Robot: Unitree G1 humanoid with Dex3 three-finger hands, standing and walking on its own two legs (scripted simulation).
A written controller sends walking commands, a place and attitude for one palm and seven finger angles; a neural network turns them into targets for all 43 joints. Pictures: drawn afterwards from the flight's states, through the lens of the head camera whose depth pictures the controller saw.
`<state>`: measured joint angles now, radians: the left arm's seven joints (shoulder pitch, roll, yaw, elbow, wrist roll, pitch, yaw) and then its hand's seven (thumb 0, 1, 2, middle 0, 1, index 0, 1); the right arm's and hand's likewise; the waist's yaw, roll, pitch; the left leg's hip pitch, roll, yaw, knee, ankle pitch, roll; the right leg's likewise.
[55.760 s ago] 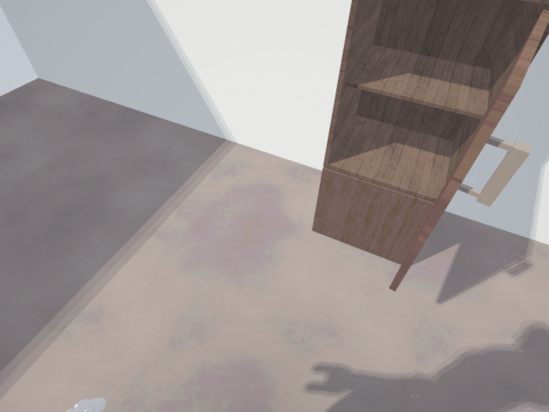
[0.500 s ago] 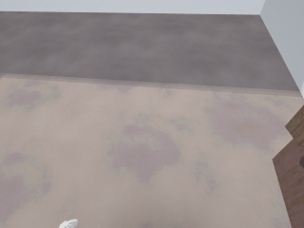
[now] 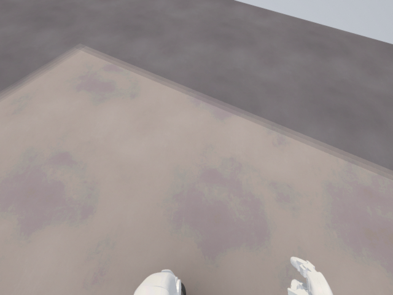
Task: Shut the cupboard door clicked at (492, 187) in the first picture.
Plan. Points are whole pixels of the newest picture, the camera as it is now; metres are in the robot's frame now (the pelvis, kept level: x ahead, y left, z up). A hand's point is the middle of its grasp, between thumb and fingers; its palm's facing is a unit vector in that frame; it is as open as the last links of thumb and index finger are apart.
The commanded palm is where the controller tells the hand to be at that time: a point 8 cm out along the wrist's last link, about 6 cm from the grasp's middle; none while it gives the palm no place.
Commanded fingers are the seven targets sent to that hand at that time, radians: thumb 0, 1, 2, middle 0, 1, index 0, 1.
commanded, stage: walk to a spot facing it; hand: left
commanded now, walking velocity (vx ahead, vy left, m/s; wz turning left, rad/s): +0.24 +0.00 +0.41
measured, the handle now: out of the picture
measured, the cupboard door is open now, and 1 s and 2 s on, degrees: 16 16 16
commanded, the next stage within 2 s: turn to face it in 0.04 s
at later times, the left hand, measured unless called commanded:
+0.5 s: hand (146, 248) +0.22 +0.14 -0.14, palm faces -0.03 -0.98 -0.20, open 7.3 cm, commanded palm none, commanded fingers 0.00 0.90 0.90 -0.20 -0.30 -0.20 -0.30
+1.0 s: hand (132, 201) +0.34 +0.20 -0.13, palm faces -0.26 -0.94 -0.21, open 7.4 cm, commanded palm none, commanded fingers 0.00 0.90 0.90 -0.20 -0.30 -0.20 -0.30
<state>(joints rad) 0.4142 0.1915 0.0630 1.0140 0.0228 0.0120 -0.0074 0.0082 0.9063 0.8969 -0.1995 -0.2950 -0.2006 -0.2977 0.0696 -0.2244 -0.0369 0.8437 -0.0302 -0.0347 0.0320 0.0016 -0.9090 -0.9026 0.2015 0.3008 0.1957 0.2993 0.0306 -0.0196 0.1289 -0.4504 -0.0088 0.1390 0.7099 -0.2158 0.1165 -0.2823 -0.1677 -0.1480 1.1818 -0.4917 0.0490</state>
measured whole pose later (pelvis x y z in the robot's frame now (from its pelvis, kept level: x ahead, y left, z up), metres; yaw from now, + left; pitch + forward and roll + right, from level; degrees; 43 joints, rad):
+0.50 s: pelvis +0.14 -0.03 +0.02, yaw -3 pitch +0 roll +0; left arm 0.20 0.13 0.05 0.95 0.02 0.01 0.01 0.00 0.93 0.90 -0.20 -0.29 -0.20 -0.30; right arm 0.27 -0.16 -0.03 1.04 -0.01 0.02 -0.02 0.01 -0.91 -0.90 0.20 0.30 0.20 0.30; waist -0.02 0.03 0.08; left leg -0.33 0.01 0.06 0.90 -0.52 -0.01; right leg -0.34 0.02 -0.02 0.54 -0.21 -0.03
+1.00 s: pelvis +0.18 +0.02 +0.03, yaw -20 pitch +0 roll -3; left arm 0.17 0.27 0.11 0.90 0.02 0.09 -0.03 0.01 0.91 0.90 -0.19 -0.29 -0.19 -0.30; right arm 0.18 -0.18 -0.02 0.90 -0.03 0.00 -0.03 0.00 -0.90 -0.90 0.21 0.30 0.20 0.30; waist 0.02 -0.01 0.08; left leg -0.20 0.10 0.17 0.49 -0.29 0.02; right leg -0.47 -0.02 -0.03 1.01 -0.40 0.06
